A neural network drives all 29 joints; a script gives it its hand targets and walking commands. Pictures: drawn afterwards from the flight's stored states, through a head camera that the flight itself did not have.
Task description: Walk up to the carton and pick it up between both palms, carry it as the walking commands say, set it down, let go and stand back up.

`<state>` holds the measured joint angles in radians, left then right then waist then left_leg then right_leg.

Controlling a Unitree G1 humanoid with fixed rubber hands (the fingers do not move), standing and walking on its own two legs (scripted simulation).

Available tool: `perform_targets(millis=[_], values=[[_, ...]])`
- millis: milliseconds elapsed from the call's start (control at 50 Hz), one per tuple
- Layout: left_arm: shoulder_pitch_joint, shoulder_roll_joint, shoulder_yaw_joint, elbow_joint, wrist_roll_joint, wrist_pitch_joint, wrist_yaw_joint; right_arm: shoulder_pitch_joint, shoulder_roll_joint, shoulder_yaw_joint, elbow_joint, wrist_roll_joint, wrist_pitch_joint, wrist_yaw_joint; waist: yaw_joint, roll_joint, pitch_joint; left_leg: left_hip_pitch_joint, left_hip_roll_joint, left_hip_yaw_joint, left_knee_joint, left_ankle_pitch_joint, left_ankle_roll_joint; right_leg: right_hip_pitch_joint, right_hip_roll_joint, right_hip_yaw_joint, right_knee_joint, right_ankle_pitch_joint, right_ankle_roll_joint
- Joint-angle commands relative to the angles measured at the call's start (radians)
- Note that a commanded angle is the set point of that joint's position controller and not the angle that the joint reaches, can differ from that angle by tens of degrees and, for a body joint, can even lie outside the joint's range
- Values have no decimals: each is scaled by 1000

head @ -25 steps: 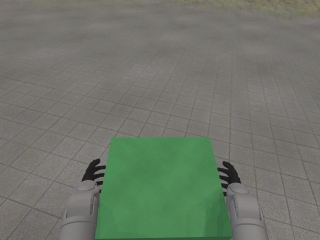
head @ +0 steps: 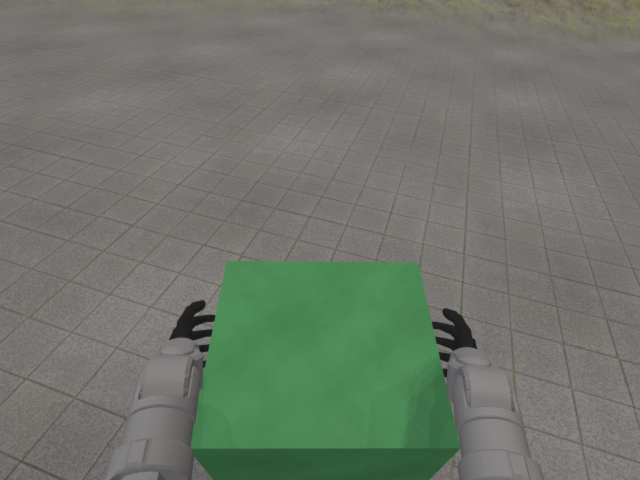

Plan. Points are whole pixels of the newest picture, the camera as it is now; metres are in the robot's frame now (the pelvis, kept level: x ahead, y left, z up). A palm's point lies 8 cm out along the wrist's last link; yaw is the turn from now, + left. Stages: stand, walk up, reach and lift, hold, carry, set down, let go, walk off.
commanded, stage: hold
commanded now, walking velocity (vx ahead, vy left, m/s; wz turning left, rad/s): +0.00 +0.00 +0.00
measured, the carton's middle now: (322, 367) +0.30 +0.00 -0.05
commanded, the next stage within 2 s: carry in 0.64 s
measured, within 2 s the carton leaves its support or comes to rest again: neither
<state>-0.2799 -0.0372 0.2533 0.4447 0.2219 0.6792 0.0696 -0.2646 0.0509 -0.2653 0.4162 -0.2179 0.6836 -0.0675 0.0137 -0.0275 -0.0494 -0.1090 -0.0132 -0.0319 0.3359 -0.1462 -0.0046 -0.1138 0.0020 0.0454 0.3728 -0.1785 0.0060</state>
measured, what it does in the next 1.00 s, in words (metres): shifts its weight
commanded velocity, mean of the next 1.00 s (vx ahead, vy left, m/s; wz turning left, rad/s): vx -0.10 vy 0.00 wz -0.24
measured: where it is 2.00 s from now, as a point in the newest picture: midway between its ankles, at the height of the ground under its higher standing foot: outside the picture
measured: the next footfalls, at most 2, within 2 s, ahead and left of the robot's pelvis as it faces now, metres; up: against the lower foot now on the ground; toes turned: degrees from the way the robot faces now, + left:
right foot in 1.16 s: -0.02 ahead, -0.11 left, +0.00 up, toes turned -14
left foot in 1.42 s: -0.11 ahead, +0.10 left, +0.00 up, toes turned -14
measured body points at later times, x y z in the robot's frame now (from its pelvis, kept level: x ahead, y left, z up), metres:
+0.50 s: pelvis +0.01 +0.00 +0.00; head -0.06 +0.02 +0.45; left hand +0.29 +0.20 +0.01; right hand +0.29 -0.18 +0.02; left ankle +0.03 +0.12 -0.75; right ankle +0.02 -0.12 -0.75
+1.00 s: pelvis -0.06 +0.01 -0.04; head -0.10 +0.02 +0.40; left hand +0.24 +0.16 +0.04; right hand +0.20 -0.21 +0.04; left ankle +0.03 +0.12 -0.75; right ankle +0.02 -0.12 -0.75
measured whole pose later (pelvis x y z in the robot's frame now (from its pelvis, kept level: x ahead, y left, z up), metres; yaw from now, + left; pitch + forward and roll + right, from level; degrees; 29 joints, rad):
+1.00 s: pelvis -0.06 +0.01 -0.04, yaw -6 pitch +0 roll +2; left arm -0.20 -0.07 0.21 -0.15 0.12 1.08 0.11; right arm -0.16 0.06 -0.20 -0.20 -0.12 1.07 -0.09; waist 0.00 -0.05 -0.12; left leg -0.48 0.01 0.08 0.76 -0.28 0.01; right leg -0.53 0.03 0.11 0.82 -0.28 0.01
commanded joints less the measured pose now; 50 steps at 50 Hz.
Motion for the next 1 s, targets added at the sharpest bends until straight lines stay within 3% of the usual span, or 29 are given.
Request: perform_targets(millis=[0,40,60,100,160,220,260,320,340,360,440,480,500,540,560,580,600,620,680,740,780,800,820,860,880,920,940,960,980], values=[[-716,-1038,-530,-99,-288,-72,-477,-839,940,540,-207,295,-99,463,-3,29,-385,145,-63,-5,-39,77,5,-1,70,-4,-72,42,-11],[-718,-1041,-536,-112,-288,-70,-483,-822,950,538,-205,304,-100,463,1,57,-361,144,-67,5,-33,124,-3,18,65,-3,-73,104,-8],[-707,-1049,-532,-98,-294,-71,-485,-826,933,542,-210,289,-98,462,-4,9,-407,177,-69,1,-31,126,3,3,70,-5,-83,89,-4],[-734,-1015,-510,-116,-275,-77,-485,-815,954,515,-153,285,-93,469,15,59,-318,121,-65,0,-39,75,1,-10,66,-7,-83,40,-10],[-728,-1039,-486,-59,-273,-68,-493,-865,947,506,-161,278,-93,476,4,14,-286,120,-62,14,-42,31,6,-12,66,-13,-83,3,-8],[-793,-1020,-524,-148,-315,-99,-497,-857,976,546,-182,303,-108,472,2,-16,-445,153,-63,-5,-19,143,8,39,70,-5,-64,119,-2],[-705,-1048,-510,-110,-296,-73,-488,-797,932,512,-182,278,-93,464,-14,-7,-372,148,-65,-6,-28,198,1,44,71,-5,-63,178,2],[-678,-1021,-510,-130,-283,-73,-489,-817,970,561,-224,304,-92,463,26,34,-400,138,-77,15,-26,164,6,58,66,3,-69,172,6],[-699,-1054,-536,-138,-295,-73,-487,-774,978,552,-196,287,-88,461,8,44,-397,146,-77,4,-35,150,3,50,73,-1,-70,120,-4],[-689,-1035,-534,-140,-284,-78,-485,-835,956,550,-236,305,-103,464,22,83,-388,111,-73,5,-32,142,-3,58,69,-3,-70,121,-7],[-652,-1036,-535,-135,-305,-64,-482,-743,956,542,-191,275,-82,460,-8,-19,-331,154,-64,0,-37,174,1,28,77,-9,-77,159,3],[-661,-1052,-553,-183,-303,-63,-475,-704,952,554,-199,280,-74,462,-17,7,-359,176,-64,-8,-31,216,-1,30,80,-6,-66,178,-6],[-653,-1040,-564,-185,-296,-56,-475,-686,945,537,-192,274,-75,457,-11,71,-360,154,-74,-1,-32,237,-12,56,75,-3,-71,230,-6],[-703,-1019,-591,-276,-312,-76,-471,-748,960,590,-273,308,-86,451,4,63,-420,154,-75,-2,-20,218,-6,70,78,-4,-51,217,-2],[-638,-1045,-586,-245,-322,-63,-470,-749,965,635,-336,321,-83,444,11,1,-408,168,-71,-7,-20,246,2,78,84,-1,-50,245,-5],[-649,-1017,-591,-269,-313,-60,-457,-678,973,586,-234,297,-73,449,-3,28,-379,177,-69,-8,-25,216,-2,38,75,1,-63,207,0],[-663,-1023,-603,-280,-334,-58,-455,-678,971,595,-254,293,-71,440,0,20,-403,183,-62,-12,-14,227,0,49,76,10,-56,205,-6],[-753,-1060,-661,-289,-380,-30,-434,-756,937,632,-352,297,-49,419,-26,97,-463,142,158,-5,212,489,-6,-23,-143,2,213,455,14],[-703,-1060,-675,-364,-411,34,-403,-745,973,687,-418,345,8,398,-28,67,-516,103,201,-51,282,644,65,-145,-121,24,308,439,7],[-701,-1091,-731,-479,-485,116,-376,-719,1005,724,-537,389,84,356,-27,96,-534,141,248,-70,330,826,116,-300,-78,3,373,328,7],[-684,-1091,-756,-542,-498,176,-350,-740,1011,772,-606,435,138,325,-20,147,-525,78,225,-34,368,753,104,-278,-73,21,276,263,-14],[-675,-1066,-745,-556,-494,210,-343,-743,1009,781,-635,447,175,311,-19,77,-512,-42,206,-33,360,527,88,-212,-86,48,295,257,-33],[-604,-1050,-725,-543,-476,241,-334,-733,980,790,-667,452,215,299,-17,-112,-483,-147,178,1,402,322,69,-205,-138,142,296,302,-59],[-595,-1048,-758,-685,-525,298,-308,-696,984,837,-778,511,277,275,-16,-186,-482,-266,101,96,489,40,3,-156,-213,262,221,476,-119],[-571,-1026,-785,-726,-522,335,-291,-612,979,830,-780,496,317,262,-20,-191,-455,-275,26,140,461,-231,-15,-196,-256,324,178,498,-143],[-500,-1038,-797,-774,-529,393,-259,-596,978,863,-863,524,366,237,-21,-206,-436,-232,23,106,390,-267,-5,-266,-233,321,191,503,-132],[-500,-1050,-821,-834,-532,414,-242,-588,992,879,-899,543,380,235,-33,-90,-442,-137,65,69,359,-218,25,-398,-206,267,222,355,-95],[-508,-1018,-818,-844,-521,439,-221,-562,967,863,-864,537,404,226,-43,66,-459,-45,183,-63,237,-66,82,-500,-109,158,331,143,-45],[-453,-1012,-812,-855,-513,459,-208,-548,947,879,-871,542,426,214,-38,241,-462,-3,374,-241,128,175,173,-569,24,7,588,-196,11]])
